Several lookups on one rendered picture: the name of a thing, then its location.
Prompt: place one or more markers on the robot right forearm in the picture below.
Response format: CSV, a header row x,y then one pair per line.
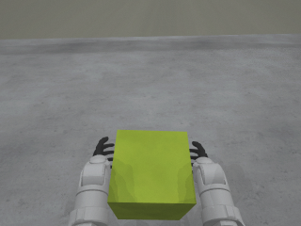
x,y
216,201

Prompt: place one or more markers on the robot left forearm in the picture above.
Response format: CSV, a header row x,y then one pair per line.
x,y
90,208

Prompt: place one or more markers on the left robot hand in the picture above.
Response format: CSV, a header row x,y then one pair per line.
x,y
101,146

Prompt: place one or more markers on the carton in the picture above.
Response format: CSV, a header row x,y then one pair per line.
x,y
151,175

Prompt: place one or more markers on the right robot hand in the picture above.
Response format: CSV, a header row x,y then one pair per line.
x,y
200,151

